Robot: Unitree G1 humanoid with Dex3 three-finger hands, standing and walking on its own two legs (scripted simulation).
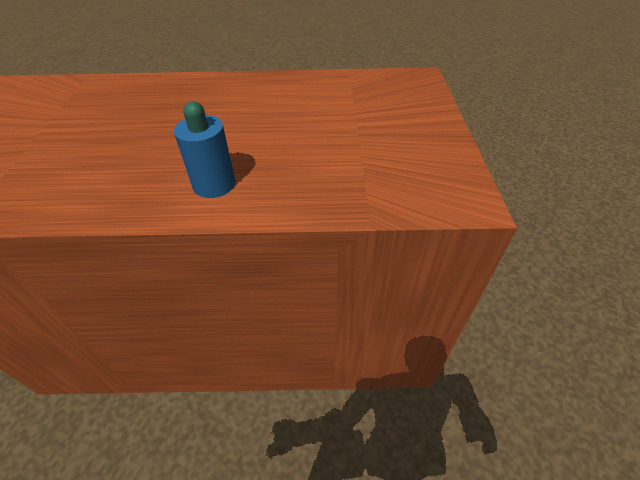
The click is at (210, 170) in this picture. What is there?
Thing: necked bottle
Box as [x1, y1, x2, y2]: [174, 102, 234, 197]
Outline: 189,102 184,107 183,111 185,118 175,126 174,134 192,187 197,194 204,197 215,197 228,192 233,187 234,177 221,121 214,116 205,115 200,104 196,102
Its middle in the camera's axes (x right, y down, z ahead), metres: -0.21 -0.16 +0.71
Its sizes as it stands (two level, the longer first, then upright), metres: 0.085 0.085 0.177
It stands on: a support 0.75 m high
